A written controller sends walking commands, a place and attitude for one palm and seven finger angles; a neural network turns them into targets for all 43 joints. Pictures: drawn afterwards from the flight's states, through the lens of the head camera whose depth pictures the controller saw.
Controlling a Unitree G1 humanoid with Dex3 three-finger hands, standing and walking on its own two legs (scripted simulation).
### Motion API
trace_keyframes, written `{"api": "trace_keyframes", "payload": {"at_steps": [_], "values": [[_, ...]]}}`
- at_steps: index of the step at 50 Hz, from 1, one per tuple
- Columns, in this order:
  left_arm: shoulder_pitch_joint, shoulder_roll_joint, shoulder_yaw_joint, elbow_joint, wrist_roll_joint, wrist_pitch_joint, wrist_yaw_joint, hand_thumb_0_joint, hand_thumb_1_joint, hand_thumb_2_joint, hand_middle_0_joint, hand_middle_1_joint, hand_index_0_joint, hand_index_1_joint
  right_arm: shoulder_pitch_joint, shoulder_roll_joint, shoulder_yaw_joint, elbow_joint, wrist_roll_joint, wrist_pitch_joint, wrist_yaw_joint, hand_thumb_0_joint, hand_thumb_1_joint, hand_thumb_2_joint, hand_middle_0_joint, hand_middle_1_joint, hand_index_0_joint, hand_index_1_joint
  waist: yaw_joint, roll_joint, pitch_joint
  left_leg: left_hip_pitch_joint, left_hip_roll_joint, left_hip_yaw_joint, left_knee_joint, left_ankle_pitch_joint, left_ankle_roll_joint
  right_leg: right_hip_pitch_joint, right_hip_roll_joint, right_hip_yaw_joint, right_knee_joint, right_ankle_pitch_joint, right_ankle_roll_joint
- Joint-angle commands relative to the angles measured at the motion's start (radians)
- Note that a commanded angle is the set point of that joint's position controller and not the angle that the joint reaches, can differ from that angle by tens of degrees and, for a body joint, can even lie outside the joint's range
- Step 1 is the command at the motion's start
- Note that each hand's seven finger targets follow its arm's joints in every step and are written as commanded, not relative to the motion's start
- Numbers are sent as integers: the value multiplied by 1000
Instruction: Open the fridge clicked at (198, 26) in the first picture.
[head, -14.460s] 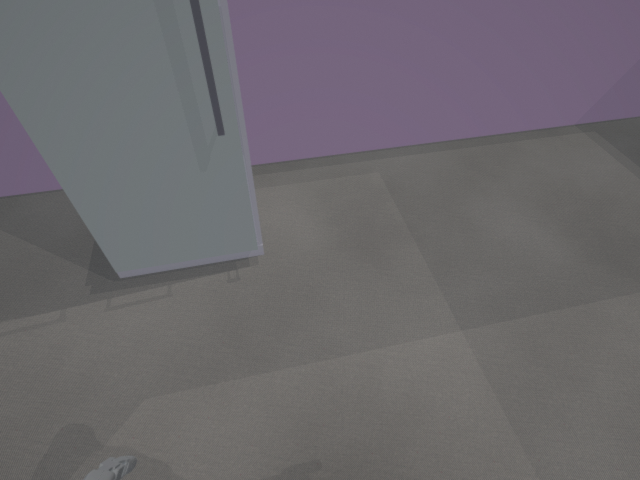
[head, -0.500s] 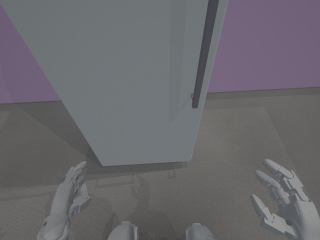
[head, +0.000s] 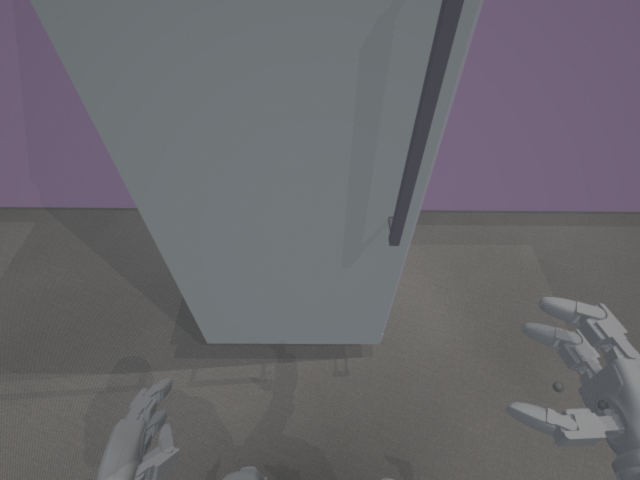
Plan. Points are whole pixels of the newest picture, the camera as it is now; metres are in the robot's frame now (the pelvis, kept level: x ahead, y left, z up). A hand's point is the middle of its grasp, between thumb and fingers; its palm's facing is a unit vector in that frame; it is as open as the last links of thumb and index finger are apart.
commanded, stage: raise the hand to about handle height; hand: right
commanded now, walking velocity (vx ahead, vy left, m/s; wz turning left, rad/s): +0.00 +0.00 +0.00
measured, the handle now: (418, 121) +0.55 -0.10 +0.16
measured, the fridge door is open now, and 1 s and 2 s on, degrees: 0 0 0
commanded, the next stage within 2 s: move the hooked fingers beside the handle in 1.10 s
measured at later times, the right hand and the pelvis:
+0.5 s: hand (607, 313) +0.27 -0.26 +0.14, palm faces +0.02 +1.00 -0.06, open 13.9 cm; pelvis +0.01 +0.01 +0.03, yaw +0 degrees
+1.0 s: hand (611, 298) +0.28 -0.26 +0.15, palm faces +0.03 +1.00 -0.04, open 14.0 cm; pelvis +0.01 +0.01 +0.03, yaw +1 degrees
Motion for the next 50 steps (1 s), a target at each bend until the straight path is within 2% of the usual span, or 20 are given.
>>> {"api": "trace_keyframes", "payload": {"at_steps": [1,7,10,12,14,19,22,26,28,32,33,36,37,40,41,42,45,46,48,50], "values": [[-81,125,44,-166,-10,-71,12,0,900,900,-200,-300,-200,-300,-140,-198,-134,-201,41,-55,11,0,290,-390,285,1065,285,1065,-14,-61,-167,178,-76,-11,-148,128,41,93,49,26,-219,231,-10],[-77,133,36,-162,-12,-59,20,0,900,900,-200,-300,-200,-300,-234,-239,-162,-127,51,9,45,0,430,-330,295,1155,295,1155,-13,-57,-134,230,-83,-17,-193,187,43,133,50,19,-249,267,-12],[-83,133,33,-164,-14,-54,25,0,900,900,-200,-300,-200,-300,-282,-254,-173,-116,53,31,63,0,500,-300,300,1200,300,1200,-12,-66,-147,250,-80,-20,-209,226,39,164,50,14,-262,290,-13],[-86,134,29,-161,-10,-54,26,0,900,900,-200,-300,-200,-300,-321,-275,-187,-112,56,42,70,0,500,-300,300,1200,300,1200,-17,-76,-147,275,-83,-21,-216,257,43,183,49,12,-269,318,-14],[-84,133,29,-160,-13,-49,28,0,900,900,-200,-300,-200,-300,-342,-289,-205,-88,57,53,79,0,500,-300,300,1200,300,1200,-16,-50,-166,289,-82,-19,-225,275,40,201,48,12,-282,330,-15],[-94,133,21,-151,-17,-41,36,0,900,900,-200,-300,-200,-300,-434,-310,-214,-36,59,86,98,0,500,-300,300,1200,300,1200,-15,-55,-142,303,-80,-21,-257,271,39,228,48,8,-310,322,-15],[-94,136,16,-147,-15,-37,42,0,900,900,-200,-300,-200,-300,-477,-341,-232,13,57,104,106,0,500,-300,300,1200,300,1200,-19,-23,-122,321,-79,-28,-278,255,41,227,48,11,-325,312,-18],[-98,132,15,-147,-20,-37,47,0,900,900,-200,-300,-200,-300,-545,-368,-247,8,52,111,116,0,500,-300,300,1200,300,1200,-21,-69,-164,341,-75,-23,-286,279,40,278,50,11,-348,337,-18],[-98,134,10,-144,-18,-33,47,0,900,900,-200,-300,-200,-300,-574,-396,-268,35,56,120,121,0,500,-300,300,1200,300,1200,-24,-49,-162,367,-74,-31,-299,286,40,270,51,9,-355,338,-19],[-96,138,9,-142,-22,-27,46,0,900,900,-200,-300,-200,-300,-563,-366,-240,133,57,146,138,0,500,-300,300,1200,300,1200,-24,-9,-96,350,-71,-33,-326,227,40,250,51,9,-374,292,-18],[-94,138,14,-144,-23,-26,44,0,900,900,-200,-300,-200,-300,-545,-358,-239,144,57,150,145,0,500,-300,300,1200,300,1200,-23,1,-111,353,-70,-36,-322,249,38,257,52,5,-372,305,-20],[-100,141,19,-155,-23,-26,38,0,900,900,-200,-300,-200,-300,-560,-366,-241,97,53,145,146,0,500,-300,300,1200,300,1200,-28,-43,-139,354,-69,-32,-315,261,39,274,55,3,-373,319,-20],[-100,141,17,-156,-19,-27,36,0,900,900,-200,-300,-200,-300,-567,-386,-253,75,54,139,141,0,500,-300,300,1200,300,1200,-32,-21,-137,369,-69,-37,-316,267,42,272,52,2,-370,328,-21],[-97,137,20,-157,-19,-31,38,0,900,900,-200,-300,-200,-300,-571,-388,-272,45,54,119,124,0,500,-300,300,1200,300,1200,-31,-40,-164,371,-71,-34,-316,260,40,286,54,1,-378,324,-20],[-101,136,20,-154,-20,-34,40,0,900,900,-200,-300,-200,-300,-577,-384,-267,34,51,112,118,0,500,-300,300,1200,300,1200,-30,-69,-154,362,-72,-31,-317,254,42,294,53,1,-382,320,-18],[-95,137,18,-151,-16,-33,40,0,900,900,-200,-300,-200,-300,-583,-403,-278,29,50,109,110,0,500,-300,300,1200,300,1200,-31,-36,-141,370,-75,-33,-323,250,42,286,49,2,-383,320,-20],[-96,134,17,-146,-18,-36,46,0,900,900,-200,-300,-200,-300,-584,-384,-265,40,39,109,105,0,500,-300,300,1200,300,1200,-28,-96,-138,359,-73,-31,-324,247,42,297,53,-1,-393,310,-17],[-97,133,16,-145,-19,-37,49,0,900,900,-200,-300,-200,-300,-596,-380,-255,31,35,110,103,0,500,-300,300,1200,300,1200,-24,-97,-128,350,-74,-27,-327,233,42,301,52,3,-399,299,-16],[-94,137,16,-141,-20,-35,50,0,900,900,-200,-300,-200,-300,-589,-373,-247,64,38,118,110,0,500,-300,300,1200,300,1200,-18,-37,-108,356,-76,-32,-336,229,39,287,50,3,-398,291,-20],[-95,138,16,-141,-21,-33,52,0,900,900,-200,-300,-200,-300,-600,-368,-236,67,34,124,118,0,500,-300,300,1200,300,1200,-16,-68,-117,347,-76,-32,-336,223,39,294,53,2,-399,284,-20]]}}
